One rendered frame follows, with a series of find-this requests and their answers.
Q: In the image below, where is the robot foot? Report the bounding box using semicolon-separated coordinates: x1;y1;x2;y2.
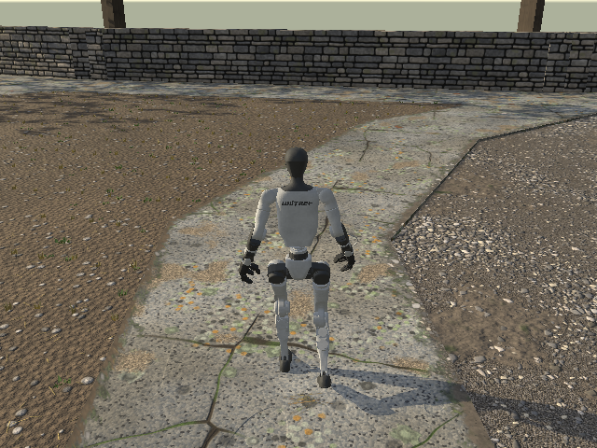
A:
317;372;331;388
279;349;292;372

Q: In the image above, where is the robot right foot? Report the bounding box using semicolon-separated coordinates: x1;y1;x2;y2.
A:
317;372;331;388

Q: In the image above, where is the left robot hand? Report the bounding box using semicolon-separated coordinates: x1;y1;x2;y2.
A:
239;262;260;284

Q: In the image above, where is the right robot forearm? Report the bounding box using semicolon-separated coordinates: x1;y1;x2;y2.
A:
335;223;354;257

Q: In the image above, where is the right robot upper arm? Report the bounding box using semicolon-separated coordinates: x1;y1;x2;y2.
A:
316;187;344;238

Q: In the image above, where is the robot left foot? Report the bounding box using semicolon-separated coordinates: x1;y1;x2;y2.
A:
279;349;292;372

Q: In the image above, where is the left robot forearm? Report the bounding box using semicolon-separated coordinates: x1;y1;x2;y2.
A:
242;226;261;266

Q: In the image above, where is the left robot upper arm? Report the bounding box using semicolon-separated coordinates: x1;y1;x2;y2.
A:
252;188;278;241

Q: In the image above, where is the right robot hand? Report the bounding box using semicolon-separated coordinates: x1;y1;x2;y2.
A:
333;253;355;272

